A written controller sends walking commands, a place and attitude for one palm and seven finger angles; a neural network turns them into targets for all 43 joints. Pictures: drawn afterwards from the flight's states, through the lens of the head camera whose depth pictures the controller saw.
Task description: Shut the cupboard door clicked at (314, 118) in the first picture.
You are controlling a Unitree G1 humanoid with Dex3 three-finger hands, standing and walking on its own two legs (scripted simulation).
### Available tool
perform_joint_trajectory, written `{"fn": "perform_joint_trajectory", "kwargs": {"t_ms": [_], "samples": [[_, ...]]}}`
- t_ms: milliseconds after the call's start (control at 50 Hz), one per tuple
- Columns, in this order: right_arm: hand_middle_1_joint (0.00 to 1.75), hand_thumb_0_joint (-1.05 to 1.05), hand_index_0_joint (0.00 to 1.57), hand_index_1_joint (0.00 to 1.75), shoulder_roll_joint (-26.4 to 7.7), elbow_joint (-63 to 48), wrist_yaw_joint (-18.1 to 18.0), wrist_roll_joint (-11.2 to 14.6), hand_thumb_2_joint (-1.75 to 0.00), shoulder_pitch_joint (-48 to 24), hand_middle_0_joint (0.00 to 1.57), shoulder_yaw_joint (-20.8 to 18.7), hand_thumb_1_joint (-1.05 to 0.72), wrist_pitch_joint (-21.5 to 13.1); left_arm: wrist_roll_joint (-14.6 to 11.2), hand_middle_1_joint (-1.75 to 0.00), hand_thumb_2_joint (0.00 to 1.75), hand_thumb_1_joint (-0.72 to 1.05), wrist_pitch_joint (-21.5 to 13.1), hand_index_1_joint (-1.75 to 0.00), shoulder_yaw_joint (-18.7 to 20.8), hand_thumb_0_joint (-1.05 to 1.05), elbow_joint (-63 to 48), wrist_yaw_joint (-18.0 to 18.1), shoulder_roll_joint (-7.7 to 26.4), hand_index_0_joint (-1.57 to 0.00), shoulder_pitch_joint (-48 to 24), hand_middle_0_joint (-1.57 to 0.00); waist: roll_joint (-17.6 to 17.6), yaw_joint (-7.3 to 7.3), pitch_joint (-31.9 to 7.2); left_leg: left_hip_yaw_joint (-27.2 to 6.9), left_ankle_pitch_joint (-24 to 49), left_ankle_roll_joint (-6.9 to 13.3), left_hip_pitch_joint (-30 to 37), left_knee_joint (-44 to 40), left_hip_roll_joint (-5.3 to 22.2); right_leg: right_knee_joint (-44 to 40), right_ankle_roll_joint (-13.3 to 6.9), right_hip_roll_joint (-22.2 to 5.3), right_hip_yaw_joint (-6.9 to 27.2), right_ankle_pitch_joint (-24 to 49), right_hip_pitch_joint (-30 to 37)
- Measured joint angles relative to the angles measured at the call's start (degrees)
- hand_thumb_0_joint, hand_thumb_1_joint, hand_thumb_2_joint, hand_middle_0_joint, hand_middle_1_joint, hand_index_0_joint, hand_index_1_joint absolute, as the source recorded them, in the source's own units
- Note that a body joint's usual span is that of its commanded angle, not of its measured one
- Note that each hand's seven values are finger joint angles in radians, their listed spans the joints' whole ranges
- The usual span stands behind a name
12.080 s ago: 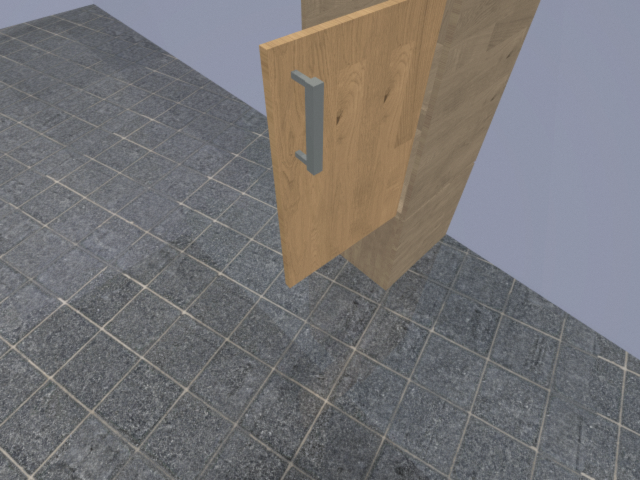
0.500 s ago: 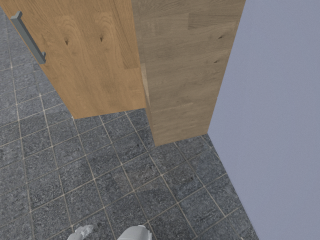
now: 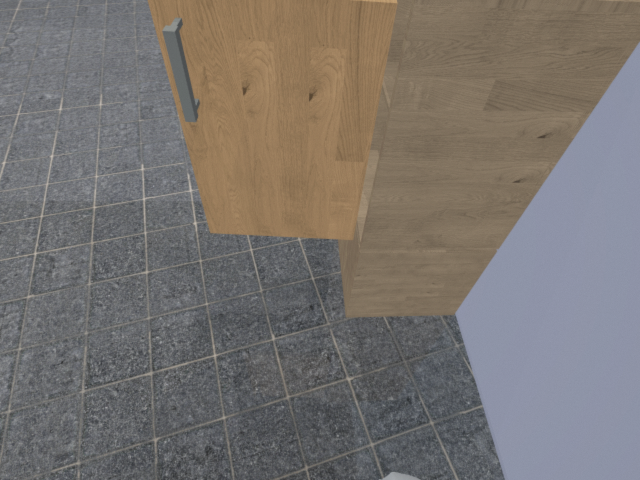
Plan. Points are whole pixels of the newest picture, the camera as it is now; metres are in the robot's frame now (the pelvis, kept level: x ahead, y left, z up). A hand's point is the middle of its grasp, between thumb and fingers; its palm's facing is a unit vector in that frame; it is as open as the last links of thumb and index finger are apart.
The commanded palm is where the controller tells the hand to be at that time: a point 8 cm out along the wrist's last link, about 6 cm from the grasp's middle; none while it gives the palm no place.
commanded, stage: take the last steps up to it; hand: left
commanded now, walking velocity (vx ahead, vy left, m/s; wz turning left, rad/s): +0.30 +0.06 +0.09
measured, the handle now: (184, 72) +0.70 +0.30 +0.12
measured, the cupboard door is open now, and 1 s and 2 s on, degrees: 86 86 86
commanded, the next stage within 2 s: come to a stop and stand still in 0.46 s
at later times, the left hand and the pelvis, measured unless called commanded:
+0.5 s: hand out of the picture +0.11 +0.19 -0.18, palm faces +0.13 -0.98 -0.16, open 7.3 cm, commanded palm none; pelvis +0.15 +0.02 -0.01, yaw +4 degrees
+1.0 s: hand (191, 367) +0.30 +0.23 -0.18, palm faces +0.04 -0.97 -0.25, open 7.4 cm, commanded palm none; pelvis +0.22 +0.03 -0.01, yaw +2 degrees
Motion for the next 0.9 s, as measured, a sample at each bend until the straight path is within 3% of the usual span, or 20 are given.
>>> {"fn": "perform_joint_trajectory", "kwargs": {"t_ms": [100, 160, 220, 260, 300, 400, 500, 520, 560, 600, 640, 780, 900], "samples": [[0.30, 0.00, 0.20, 0.30, -0.1, 2.8, 0.3, -0.2, -0.89, 4.3, 0.20, -0.2, -0.92, 0.2, 0.0, -0.30, 0.90, 0.91, -0.7, -0.30, -0.6, 0.00, -0.9, -0.2, -1.5, -0.19, -2.1, -0.20, 0.6, -1.38, -0.2, -0.3, -1.6, -0.3, 2.9, -1.0, -0.9, -12.2, -0.1, 0.6, -0.8, 1.6, 2.8], [0.30, 0.00, 0.20, 0.30, 0.0, 4.4, 0.3, 0.1, -0.89, 6.8, 0.20, -0.2, -0.91, 0.5, 0.0, -0.30, 0.90, 0.91, -1.8, -0.30, -0.7, 0.00, -1.5, -0.4, -2.0, -0.19, -2.6, -0.20, 0.4, -1.97, -0.4, -0.2, -5.4, -1.1, 3.0, 3.1, -1.3, -21.5, -0.9, 1.7, -1.4, 4.5, 7.7], [0.30, 0.00, 0.20, 0.30, -0.6, 6.0, 0.6, 0.4, -0.90, 7.5, 0.20, -0.6, -0.91, 1.5, 0.0, -0.30, 0.90, 0.91, -3.7, -0.30, -0.8, 0.00, -1.5, 0.1, -3.5, -0.19, -3.1, -0.20, 2.4, -2.52, 0.7, -0.7, -12.6, -1.4, -3.2, 20.3, -0.1, -20.6, -3.2, 2.6, -3.3, 5.9, 9.4], [0.30, 0.00, 0.20, 0.30, -0.9, 6.6, 1.0, 0.2, -0.90, 7.1, 0.20, -1.1, -0.91, 2.1, -0.2, -0.30, 0.90, 0.91, -4.2, -0.30, -0.9, 0.00, -1.4, 0.7, -4.6, -0.20, -2.1, -0.20, 3.0, -2.54, 0.9, -0.3, -11.4, -1.9, -8.8, 30.5, 0.9, -22.7, -3.3, 2.7, -4.5, 5.1, 11.9], [0.30, 0.00, 0.20, 0.30, -1.0, 6.5, 1.3, 0.0, -0.90, 6.1, 0.20, -1.5, -0.91, 2.4, -0.5, -0.30, 0.90, 0.92, -4.6, -0.30, -0.3, -0.01, -0.9, 1.6, -5.1, -0.20, -0.5, -0.20, 2.8, -2.42, 0.7, 0.2, -7.4, -2.8, -13.7, 34.7, 2.5, -26.4, -2.7, 2.8, -5.1, 5.9, 14.6], [0.30, 0.00, 0.20, 0.30, -0.4, 4.5, 2.1, 0.0, -0.90, 2.8, 0.20, -1.9, -0.91, 2.0, -0.3, -0.30, 0.90, 0.94, -4.9, -0.30, 0.0, -0.01, 2.4, 1.7, -3.6, -0.20, 3.1, -0.20, 1.0, -1.91, 0.2, 1.9, -0.5, -4.9, -18.7, 25.2, 5.6, -33.4, -1.8, 2.1, -5.6, 7.1, 19.6], [0.30, 0.00, 0.20, 0.30, -0.2, 3.0, 2.4, 0.0, -0.90, -0.5, 0.20, -1.6, -0.91, 0.7, -0.1, -0.30, 0.90, 0.93, -4.2, -0.30, -0.3, -0.01, 5.6, 1.1, -3.5, -0.20, 6.2, -0.20, -0.1, -0.17, 0.1, 3.4, 3.3, -5.0, -15.4, 10.8, 5.1, -31.4, 0.8, 0.4, -5.3, 3.1, 21.9], [0.30, 0.00, 0.20, 0.30, -0.4, 2.6, 2.4, 0.0, -0.90, -0.8, 0.20, -1.5, -0.91, 0.1, -0.2, -0.30, 0.90, 0.92, -3.9, -0.30, -0.3, 0.00, 6.1, 1.1, -3.6, -0.20, 7.1, -0.20, 0.1, 0.13, -0.2, 3.8, 4.2, -4.7, -13.7, 7.8, 4.8, -29.3, 1.4, 0.0, -5.1, 1.4, 21.7], [0.30, 0.00, 0.20, 0.30, 0.1, 2.1, 1.9, -0.3, -0.90, -1.9, 0.20, -1.4, -0.91, -0.9, -0.4, -0.30, 0.90, 0.92, -2.9, -0.30, -0.4, 0.00, 7.0, 1.1, -3.3, -0.20, 7.7, -0.20, -1.1, 0.22, -0.2, 4.9, 4.9, -2.4, -13.8, 10.0, 3.7, -19.4, 0.2, -1.4, -3.5, -4.2, 18.4], [0.30, 0.00, 0.20, 0.30, 1.0, 1.3, 1.1, -0.5, -0.90, -2.7, 0.20, -0.9, -0.91, -1.2, -0.5, -0.30, 0.90, 0.92, -1.8, -0.30, -0.5, 0.00, 7.3, 1.4, -3.0, -0.20, 7.4, -0.20, -1.9, 0.38, 0.0, 6.1, 1.9, -0.6, -12.8, 11.3, 3.3, -5.3, -1.3, -0.6, -1.1, -8.3, 12.7], [0.30, 0.00, 0.20, 0.30, 1.8, 0.9, 0.0, -0.3, -0.90, -2.9, 0.20, -0.4, -0.91, -1.5, -0.6, -0.30, 0.90, 0.91, -1.3, -0.30, -0.7, 0.00, 7.3, 1.8, -2.8, -0.19, 6.2, -0.20, -2.1, 0.14, 0.0, 6.6, 1.5, -0.5, -10.9, 9.4, 2.9, 1.8, -1.6, 0.3, -0.5, -7.1, 8.2], [0.30, -0.01, 0.20, 0.30, 1.3, 2.3, -1.8, 0.1, -0.89, -4.8, 0.20, 0.2, -0.94, 0.7, -0.8, -0.30, 0.90, 0.91, 0.3, -0.30, -1.0, 0.00, 3.3, 2.3, -3.2, -0.19, 0.2, -0.20, -1.1, -0.36, 1.3, 6.8, 2.4, 0.2, -6.7, 4.2, 2.4, -8.5, -0.8, 2.3, -0.5, -3.5, 4.7], [0.30, 0.00, 0.20, 0.30, 0.5, 2.4, -1.9, -0.2, -0.89, -4.5, 0.20, -0.9, -0.92, 2.5, -0.4, -0.30, 0.90, 0.91, 1.9, -0.30, 0.0, 0.00, -0.3, 2.2, -2.5, -0.19, -3.0, -0.20, 0.8, -1.46, 1.9, 6.5, 0.8, -0.8, -6.8, 6.1, 4.1, -9.3, -1.5, 4.1, 0.1, -3.4, 5.1]]}}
